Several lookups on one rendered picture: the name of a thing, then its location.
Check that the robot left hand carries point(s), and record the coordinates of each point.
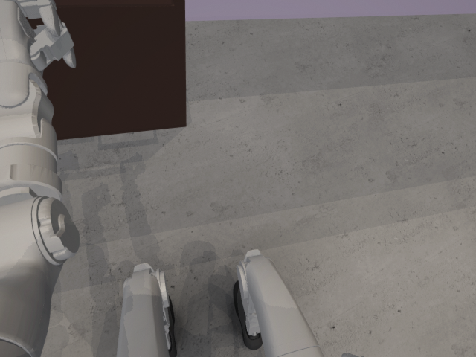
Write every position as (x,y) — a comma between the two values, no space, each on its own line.
(19,42)

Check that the cabinet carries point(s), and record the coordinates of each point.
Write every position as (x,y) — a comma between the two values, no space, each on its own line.
(130,73)

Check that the left robot upper arm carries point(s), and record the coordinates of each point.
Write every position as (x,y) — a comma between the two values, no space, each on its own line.
(37,236)

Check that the left robot forearm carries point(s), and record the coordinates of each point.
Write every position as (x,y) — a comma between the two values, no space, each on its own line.
(28,141)

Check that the robot right shin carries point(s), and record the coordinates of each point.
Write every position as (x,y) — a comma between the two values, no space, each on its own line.
(252,324)

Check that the right robot thigh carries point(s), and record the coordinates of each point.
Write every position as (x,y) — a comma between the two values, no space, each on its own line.
(283,327)

